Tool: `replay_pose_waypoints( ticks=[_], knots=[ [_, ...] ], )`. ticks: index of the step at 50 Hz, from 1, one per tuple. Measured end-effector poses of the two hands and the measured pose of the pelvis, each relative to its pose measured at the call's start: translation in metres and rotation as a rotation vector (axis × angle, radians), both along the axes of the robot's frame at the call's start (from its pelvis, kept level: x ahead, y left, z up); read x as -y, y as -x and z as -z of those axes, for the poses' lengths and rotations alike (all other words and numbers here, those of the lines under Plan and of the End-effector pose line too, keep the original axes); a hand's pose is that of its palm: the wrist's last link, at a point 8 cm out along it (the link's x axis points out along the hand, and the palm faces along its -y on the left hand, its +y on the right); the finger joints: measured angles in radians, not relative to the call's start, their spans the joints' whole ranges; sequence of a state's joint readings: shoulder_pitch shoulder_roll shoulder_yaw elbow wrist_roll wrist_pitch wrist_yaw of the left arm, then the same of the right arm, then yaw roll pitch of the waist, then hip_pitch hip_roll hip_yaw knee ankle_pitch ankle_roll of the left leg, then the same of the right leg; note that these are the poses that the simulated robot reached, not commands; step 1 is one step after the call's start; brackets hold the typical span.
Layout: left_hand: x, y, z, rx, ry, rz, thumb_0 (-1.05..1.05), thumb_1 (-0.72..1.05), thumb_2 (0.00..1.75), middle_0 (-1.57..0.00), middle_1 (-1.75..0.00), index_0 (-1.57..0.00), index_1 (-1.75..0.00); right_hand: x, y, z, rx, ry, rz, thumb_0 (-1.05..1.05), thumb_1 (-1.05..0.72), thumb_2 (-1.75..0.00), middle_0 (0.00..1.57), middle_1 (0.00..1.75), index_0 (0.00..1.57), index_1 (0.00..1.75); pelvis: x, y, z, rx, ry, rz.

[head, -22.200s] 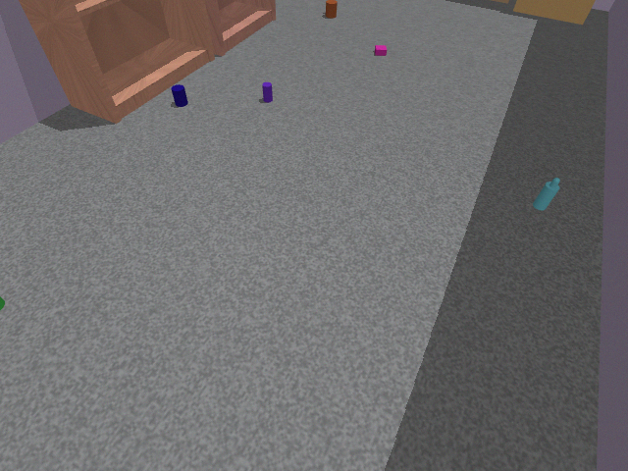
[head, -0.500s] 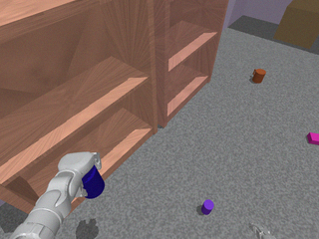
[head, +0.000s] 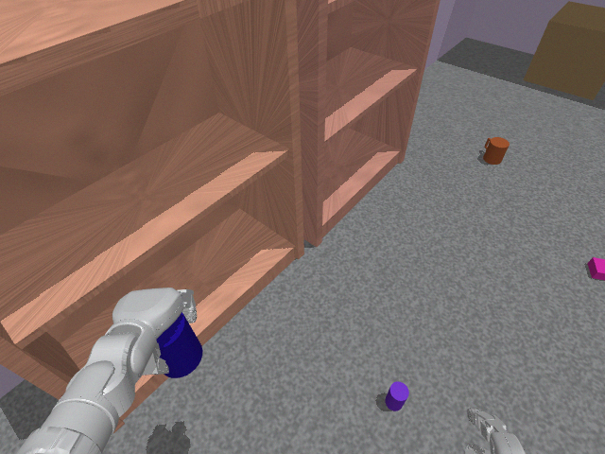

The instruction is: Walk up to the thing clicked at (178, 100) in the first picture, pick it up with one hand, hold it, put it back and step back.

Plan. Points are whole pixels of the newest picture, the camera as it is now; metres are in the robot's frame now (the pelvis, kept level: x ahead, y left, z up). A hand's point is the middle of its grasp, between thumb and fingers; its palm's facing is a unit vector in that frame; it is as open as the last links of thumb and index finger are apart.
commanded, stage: hold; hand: left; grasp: from above
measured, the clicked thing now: (171, 342) +0.30 +0.22 -0.08
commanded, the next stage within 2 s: crouch in 0.56 s
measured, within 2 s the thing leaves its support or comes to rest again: neither
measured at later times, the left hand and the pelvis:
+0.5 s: hand (156, 333) +0.30 +0.23 -0.04, palm faces -0.46 -0.07 -0.89, open 10.0 cm; pelvis +0.01 +0.00 +0.00, yaw +0 degrees
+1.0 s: hand (166, 352) +0.30 +0.23 -0.11, palm faces -0.50 -0.03 -0.87, open 10.0 cm; pelvis +0.01 +0.00 -0.01, yaw +1 degrees
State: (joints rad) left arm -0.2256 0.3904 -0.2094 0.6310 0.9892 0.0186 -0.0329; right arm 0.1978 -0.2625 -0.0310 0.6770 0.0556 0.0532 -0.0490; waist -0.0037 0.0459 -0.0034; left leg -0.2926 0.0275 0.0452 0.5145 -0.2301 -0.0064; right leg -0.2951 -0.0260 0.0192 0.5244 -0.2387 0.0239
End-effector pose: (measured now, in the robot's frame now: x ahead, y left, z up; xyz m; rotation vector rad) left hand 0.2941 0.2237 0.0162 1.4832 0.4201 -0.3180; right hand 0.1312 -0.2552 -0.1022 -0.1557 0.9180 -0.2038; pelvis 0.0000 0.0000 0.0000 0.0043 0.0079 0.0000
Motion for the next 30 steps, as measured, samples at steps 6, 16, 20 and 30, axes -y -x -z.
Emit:
replay_pose_waypoints(
  ticks=[6, 16, 20, 30],
  knots=[
    [-0.002, -0.001, -0.002, -0.008, 0.001, 0.000, 0.01, -0.07, 0.74, -0.67, -0.85, -0.58, -0.86, -0.003, -0.003, -0.001, 0.007, -0.005, -0.001, 0.01, -0.91, -0.90, 0.20, 0.30, 0.20, 0.30, -0.001, -0.001, -0.001, 0.003, -0.001, 0.002],
    [-0.003, -0.002, 0.002, -0.021, 0.006, 0.008, 0.01, -0.07, 0.74, -0.67, -0.85, -0.58, -0.86, -0.007, -0.009, -0.002, -0.004, -0.004, -0.007, 0.01, -0.91, -0.91, 0.20, 0.30, 0.20, 0.30, -0.002, -0.005, -0.002, -0.002, 0.000, 0.001],
    [-0.005, -0.005, 0.003, -0.016, -0.002, 0.007, 0.01, -0.07, 0.74, -0.67, -0.85, -0.58, -0.86, -0.007, -0.010, -0.001, -0.015, -0.003, -0.006, 0.01, -0.91, -0.91, 0.20, 0.30, 0.20, 0.30, -0.002, -0.008, -0.002, -0.005, 0.000, 0.000],
    [-0.007, -0.016, 0.000, -0.007, -0.005, -0.008, 0.01, -0.07, 0.74, -0.67, -0.85, -0.58, -0.86, -0.004, -0.012, 0.000, -0.035, -0.003, 0.008, 0.01, -0.91, -0.90, 0.20, 0.30, 0.20, 0.30, -0.003, -0.015, -0.003, -0.012, 0.002, -0.001]
  ],
)
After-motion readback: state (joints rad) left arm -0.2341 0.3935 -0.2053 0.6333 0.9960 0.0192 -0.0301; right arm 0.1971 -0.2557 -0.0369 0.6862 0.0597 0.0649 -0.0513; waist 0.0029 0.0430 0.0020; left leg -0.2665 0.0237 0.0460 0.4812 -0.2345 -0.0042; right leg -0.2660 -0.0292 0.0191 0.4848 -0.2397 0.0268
